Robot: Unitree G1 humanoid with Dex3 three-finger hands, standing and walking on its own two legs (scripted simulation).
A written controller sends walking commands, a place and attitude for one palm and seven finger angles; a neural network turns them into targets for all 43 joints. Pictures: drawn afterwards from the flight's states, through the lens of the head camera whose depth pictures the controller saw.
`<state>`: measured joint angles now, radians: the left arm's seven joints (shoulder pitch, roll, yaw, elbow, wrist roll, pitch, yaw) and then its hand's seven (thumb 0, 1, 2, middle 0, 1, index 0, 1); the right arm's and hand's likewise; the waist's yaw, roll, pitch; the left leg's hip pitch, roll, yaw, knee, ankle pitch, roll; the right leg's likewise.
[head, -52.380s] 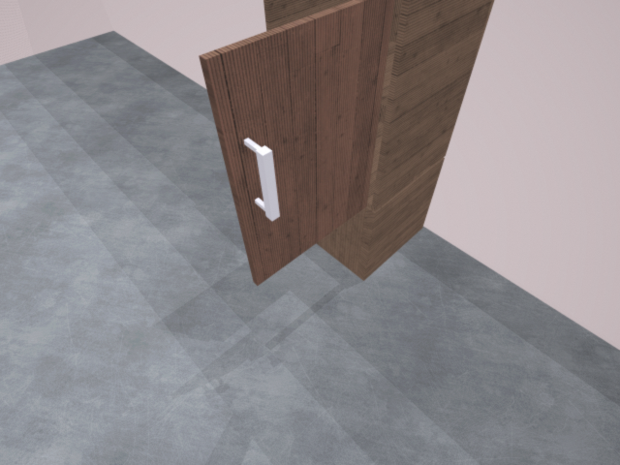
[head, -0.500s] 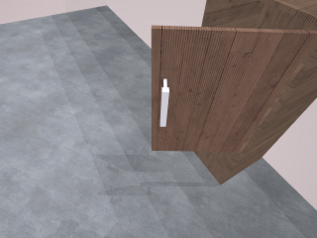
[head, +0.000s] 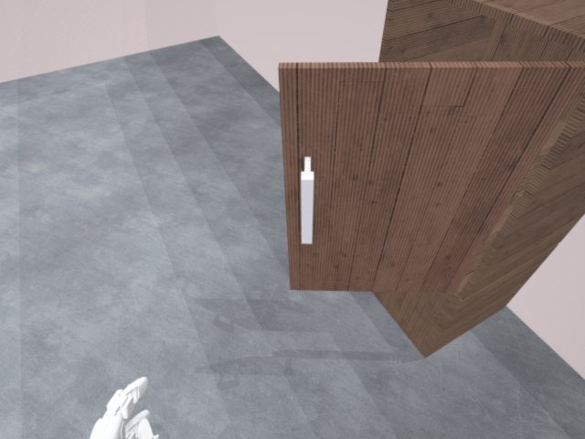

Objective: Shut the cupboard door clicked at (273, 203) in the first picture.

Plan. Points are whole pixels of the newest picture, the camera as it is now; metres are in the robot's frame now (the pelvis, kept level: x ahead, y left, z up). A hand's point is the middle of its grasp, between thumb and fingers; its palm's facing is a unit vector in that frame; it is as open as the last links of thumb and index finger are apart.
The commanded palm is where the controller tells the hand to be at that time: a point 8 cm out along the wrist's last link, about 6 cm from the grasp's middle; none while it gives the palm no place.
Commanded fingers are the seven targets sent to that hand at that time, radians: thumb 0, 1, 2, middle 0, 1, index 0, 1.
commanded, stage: raise the hand and make a fist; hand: left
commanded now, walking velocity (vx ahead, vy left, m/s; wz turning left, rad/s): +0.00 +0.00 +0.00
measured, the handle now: (307, 202) +0.51 +0.01 +0.02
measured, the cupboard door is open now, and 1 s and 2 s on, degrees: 59 59 59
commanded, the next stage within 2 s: bring the fist close to the handle in 1.78 s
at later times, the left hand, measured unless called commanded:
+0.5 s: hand (152, 436) +0.13 +0.18 -0.01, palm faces -0.01 -1.00 -0.03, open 5.1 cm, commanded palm +0.12 +0.24 -0.03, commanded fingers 0.00 0.90 0.90 -0.79 -0.94 -0.79 -0.94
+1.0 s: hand (141, 417) +0.16 +0.21 -0.02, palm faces -0.03 -1.00 -0.03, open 3.2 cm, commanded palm +0.14 +0.27 +0.00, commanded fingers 0.00 0.90 0.90 -1.25 -1.44 -1.25 -1.44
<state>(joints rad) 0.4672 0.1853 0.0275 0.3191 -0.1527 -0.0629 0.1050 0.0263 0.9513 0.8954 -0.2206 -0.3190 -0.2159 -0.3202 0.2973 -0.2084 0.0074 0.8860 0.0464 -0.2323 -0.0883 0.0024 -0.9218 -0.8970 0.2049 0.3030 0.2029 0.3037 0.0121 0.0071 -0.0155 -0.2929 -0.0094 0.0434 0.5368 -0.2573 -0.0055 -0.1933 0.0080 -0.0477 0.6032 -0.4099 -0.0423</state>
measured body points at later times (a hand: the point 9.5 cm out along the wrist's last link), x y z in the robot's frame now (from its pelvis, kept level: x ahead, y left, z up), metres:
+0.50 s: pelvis -0.09 +0.02 -0.10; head -0.04 +0.02 +0.35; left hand +0.13 +0.24 +0.00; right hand +0.12 -0.20 -0.17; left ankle +0.01 +0.14 -0.73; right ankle -0.07 -0.08 -0.73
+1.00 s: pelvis -0.06 +0.06 -0.07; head -0.02 +0.07 +0.38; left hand +0.15 +0.26 -0.01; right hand +0.12 -0.17 -0.13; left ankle +0.01 +0.14 -0.73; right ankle -0.07 -0.08 -0.73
